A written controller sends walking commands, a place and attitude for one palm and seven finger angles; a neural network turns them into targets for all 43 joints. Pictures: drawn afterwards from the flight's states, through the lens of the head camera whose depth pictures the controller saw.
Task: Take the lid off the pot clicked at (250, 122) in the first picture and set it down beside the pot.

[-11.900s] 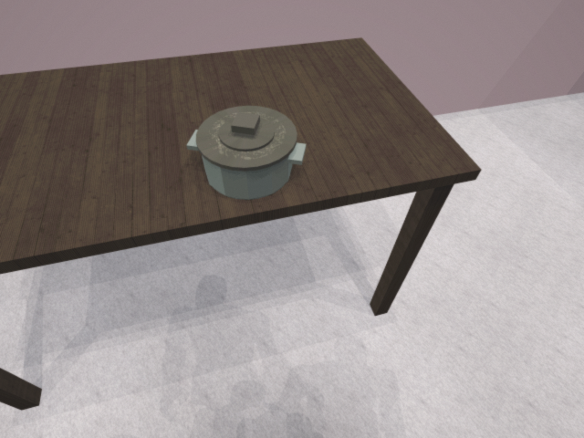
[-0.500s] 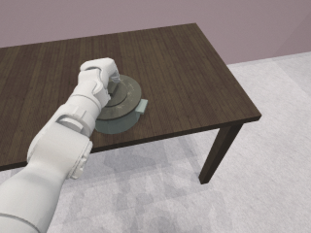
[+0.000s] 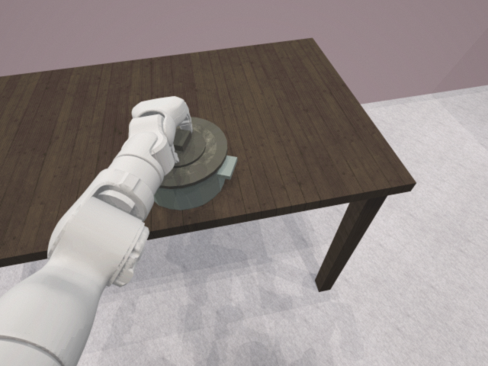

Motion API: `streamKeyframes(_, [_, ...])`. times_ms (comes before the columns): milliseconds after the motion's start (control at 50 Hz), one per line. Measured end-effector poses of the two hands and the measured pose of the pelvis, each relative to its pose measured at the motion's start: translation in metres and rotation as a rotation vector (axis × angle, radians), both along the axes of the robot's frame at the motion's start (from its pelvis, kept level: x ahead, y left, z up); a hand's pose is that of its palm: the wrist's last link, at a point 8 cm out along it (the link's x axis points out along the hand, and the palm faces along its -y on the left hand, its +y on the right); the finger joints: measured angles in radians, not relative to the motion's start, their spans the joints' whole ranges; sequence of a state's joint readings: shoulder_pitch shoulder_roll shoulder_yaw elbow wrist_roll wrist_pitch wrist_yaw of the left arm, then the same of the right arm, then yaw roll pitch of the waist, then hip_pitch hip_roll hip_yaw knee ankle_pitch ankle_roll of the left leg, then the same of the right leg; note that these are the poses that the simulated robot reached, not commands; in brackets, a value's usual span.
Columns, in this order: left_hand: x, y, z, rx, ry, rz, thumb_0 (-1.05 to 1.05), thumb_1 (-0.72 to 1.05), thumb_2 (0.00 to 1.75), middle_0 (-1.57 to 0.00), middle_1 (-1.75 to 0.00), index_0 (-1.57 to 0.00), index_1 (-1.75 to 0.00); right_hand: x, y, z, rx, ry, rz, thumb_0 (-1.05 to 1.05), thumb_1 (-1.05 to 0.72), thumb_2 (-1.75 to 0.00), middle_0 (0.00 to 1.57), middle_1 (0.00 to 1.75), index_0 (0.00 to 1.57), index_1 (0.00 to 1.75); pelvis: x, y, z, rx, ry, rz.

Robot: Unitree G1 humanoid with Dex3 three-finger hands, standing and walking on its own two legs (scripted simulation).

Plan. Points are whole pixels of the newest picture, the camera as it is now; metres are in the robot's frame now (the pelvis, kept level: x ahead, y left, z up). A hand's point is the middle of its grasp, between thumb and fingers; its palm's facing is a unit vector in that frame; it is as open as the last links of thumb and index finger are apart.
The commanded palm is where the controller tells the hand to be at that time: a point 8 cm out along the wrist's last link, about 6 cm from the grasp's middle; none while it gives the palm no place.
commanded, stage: close the fingers and squeeze the knob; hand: left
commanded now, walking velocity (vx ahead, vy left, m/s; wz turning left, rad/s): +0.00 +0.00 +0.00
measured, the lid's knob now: (176, 139) +0.51 +0.10 +0.08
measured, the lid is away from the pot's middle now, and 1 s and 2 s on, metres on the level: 0.00 0.00 0.01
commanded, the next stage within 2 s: lift the lid straight up in 1.28 s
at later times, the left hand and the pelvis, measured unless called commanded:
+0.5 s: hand (170, 142) +0.48 +0.10 +0.10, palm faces -0.36 -0.08 -0.93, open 8.1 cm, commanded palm +0.48 +0.11 +0.16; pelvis +0.00 +0.00 +0.00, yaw +0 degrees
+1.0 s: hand (170, 144) +0.48 +0.10 +0.10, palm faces -0.35 -0.08 -0.93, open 7.9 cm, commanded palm +0.48 +0.11 +0.16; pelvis +0.01 +0.00 +0.00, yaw +0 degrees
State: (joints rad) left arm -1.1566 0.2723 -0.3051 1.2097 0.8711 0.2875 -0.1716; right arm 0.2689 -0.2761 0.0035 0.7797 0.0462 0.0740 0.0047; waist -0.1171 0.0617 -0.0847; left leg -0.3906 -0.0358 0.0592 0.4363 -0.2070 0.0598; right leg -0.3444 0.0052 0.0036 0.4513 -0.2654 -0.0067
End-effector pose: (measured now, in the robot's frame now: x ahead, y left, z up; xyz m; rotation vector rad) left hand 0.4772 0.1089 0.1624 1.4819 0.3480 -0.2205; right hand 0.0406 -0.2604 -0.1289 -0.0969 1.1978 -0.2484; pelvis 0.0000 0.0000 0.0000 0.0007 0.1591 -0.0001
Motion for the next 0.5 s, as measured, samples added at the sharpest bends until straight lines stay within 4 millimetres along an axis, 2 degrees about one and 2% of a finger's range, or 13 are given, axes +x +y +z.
streamKeyframes(180, [0.0007,0.001,-0.0007,-0.009,-0.002,-0.012,0.0,0.01,1.03,-0.53,-0.83,-0.58,-0.84,-0.0075,-0.0019,-0.0015,0.003,0.025,-0.003,0.01,-0.9,-0.9,0.2,0.3,0.2,0.3,0.0028,-0.0007,0.0002,0.001,0.001,0.002])
streamKeyframes(500, [0.0054,-0.0025,-0.0008,0.002,0.008,0.001,0.01,0.16,0.92,-0.59,-0.98,-0.6,-0.97,-0.0075,-0.005,-0.0024,0.001,0.034,-0.011,0.01,-0.9,-0.9,0.2,0.3,0.2,0.3,0.0048,-0.0036,0.0001,0.002,0.004,-0.001])
